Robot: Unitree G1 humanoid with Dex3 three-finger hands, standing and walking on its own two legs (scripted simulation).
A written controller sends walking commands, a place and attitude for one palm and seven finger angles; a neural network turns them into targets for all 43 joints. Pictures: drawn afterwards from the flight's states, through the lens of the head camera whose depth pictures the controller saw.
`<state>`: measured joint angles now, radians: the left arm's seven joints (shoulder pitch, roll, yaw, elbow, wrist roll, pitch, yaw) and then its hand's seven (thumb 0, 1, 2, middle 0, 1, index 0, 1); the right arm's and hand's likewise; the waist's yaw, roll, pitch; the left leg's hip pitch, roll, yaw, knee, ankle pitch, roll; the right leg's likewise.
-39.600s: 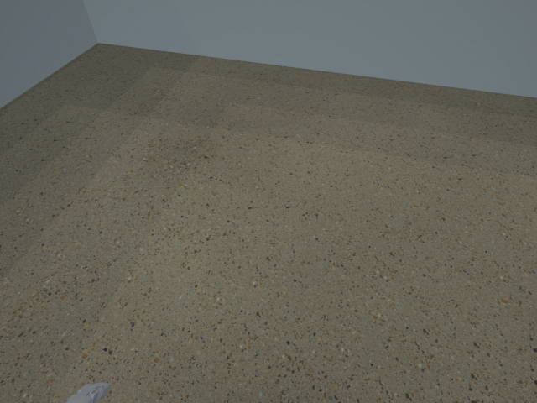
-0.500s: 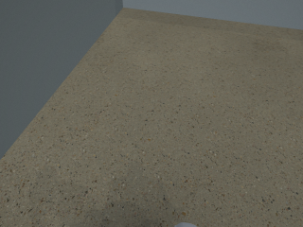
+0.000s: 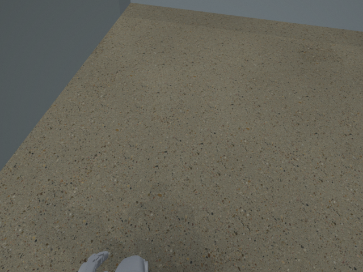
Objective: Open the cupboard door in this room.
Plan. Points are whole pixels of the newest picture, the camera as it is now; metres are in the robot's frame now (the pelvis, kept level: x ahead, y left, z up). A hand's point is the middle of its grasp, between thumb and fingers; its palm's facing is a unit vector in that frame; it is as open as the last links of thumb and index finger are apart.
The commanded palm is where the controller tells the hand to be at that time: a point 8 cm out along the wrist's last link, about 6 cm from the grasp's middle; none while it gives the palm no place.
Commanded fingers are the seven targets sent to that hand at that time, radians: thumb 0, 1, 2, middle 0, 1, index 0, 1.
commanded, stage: turn to face it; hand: left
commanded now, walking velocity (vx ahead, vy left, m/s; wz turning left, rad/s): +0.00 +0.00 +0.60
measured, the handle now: out of the picture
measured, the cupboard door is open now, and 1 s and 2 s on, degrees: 51 51 51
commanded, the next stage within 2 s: none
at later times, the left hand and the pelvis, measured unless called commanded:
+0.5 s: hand out of the picture +0.13 +0.24 -0.17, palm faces +0.29 -0.92 -0.27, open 7.4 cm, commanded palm none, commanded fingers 0.00 0.90 0.90 -0.20 -0.30 -0.20 -0.30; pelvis +0.09 +0.00 -0.01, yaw +15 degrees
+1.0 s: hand out of the picture +0.06 +0.19 -0.19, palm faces +0.58 -0.78 -0.23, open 7.4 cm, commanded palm none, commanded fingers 0.00 0.90 0.90 -0.20 -0.30 -0.20 -0.30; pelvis +0.13 -0.02 -0.01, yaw +34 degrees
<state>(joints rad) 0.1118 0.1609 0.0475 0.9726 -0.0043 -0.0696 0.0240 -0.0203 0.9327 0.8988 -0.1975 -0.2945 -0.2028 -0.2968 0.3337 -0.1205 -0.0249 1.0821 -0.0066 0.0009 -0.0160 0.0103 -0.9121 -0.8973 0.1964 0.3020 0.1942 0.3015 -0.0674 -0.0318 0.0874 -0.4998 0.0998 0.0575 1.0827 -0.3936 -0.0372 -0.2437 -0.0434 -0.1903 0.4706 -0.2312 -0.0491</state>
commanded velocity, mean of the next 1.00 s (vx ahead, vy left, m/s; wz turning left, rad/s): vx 0.00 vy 0.00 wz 0.60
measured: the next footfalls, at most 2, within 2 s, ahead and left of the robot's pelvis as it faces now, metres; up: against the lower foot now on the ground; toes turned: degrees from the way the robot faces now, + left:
left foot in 0.20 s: +0.17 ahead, +0.15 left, +0.00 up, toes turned +14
right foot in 0.56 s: +0.19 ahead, -0.14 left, +0.00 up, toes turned +16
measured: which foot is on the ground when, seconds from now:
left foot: up 0.00-0.18, down 0.20-0.56, up 0.58-0.86, down 0.88-1.00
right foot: down 0.00-0.20, up 0.22-0.54, down 0.56-0.88, up 0.90-1.00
